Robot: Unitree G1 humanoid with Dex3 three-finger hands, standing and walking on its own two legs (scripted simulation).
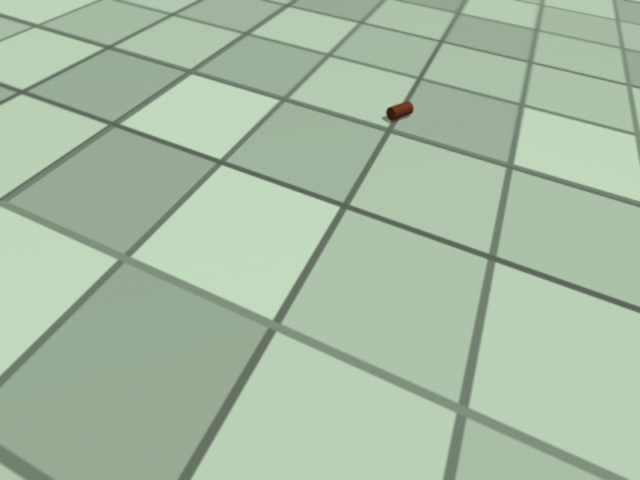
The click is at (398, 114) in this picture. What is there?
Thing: lying can
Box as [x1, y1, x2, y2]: [386, 101, 412, 120]
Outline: 411,103 407,101 389,107 386,112 388,118 392,120 410,113 412,111
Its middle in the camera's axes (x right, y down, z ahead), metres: +0.46 -0.74 +2.25
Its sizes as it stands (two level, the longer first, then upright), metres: 0.140 0.076 0.076
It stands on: the floor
